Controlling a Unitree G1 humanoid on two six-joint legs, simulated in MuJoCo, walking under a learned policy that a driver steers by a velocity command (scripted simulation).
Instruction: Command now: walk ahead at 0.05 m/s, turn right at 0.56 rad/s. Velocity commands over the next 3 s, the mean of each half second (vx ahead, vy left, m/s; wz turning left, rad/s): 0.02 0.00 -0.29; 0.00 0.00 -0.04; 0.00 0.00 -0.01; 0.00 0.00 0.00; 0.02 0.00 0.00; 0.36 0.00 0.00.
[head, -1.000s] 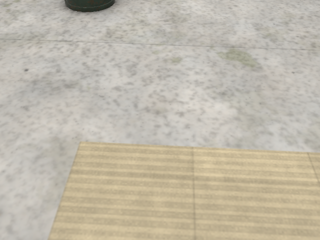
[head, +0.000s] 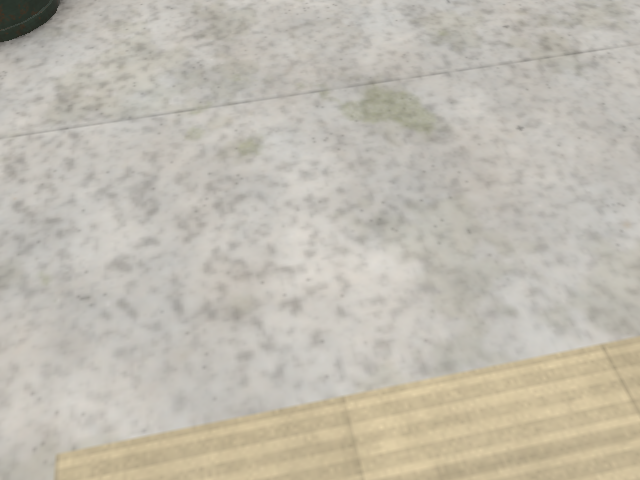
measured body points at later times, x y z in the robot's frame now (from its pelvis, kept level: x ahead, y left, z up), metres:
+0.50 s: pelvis +0.03 +0.04 +0.01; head +0.04 +0.06 +0.46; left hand +0.17 +0.28 -0.12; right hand +0.10 -0.22 -0.09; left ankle +0.04 +0.14 -0.73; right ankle -0.01 -0.07 -0.72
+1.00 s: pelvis +0.01 +0.04 +0.01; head +0.02 +0.04 +0.46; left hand +0.11 +0.28 -0.13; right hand +0.04 -0.23 -0.12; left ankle +0.04 +0.14 -0.73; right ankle -0.02 -0.07 -0.73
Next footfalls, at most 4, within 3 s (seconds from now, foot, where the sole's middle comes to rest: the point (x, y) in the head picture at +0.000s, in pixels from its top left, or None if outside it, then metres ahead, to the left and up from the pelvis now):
0.26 left None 0.08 0.14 -0.77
0.54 right None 0.02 -0.08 -0.77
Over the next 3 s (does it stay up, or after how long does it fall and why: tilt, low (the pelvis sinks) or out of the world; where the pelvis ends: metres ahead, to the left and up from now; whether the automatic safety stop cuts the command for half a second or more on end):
stays up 0.20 0.00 0.00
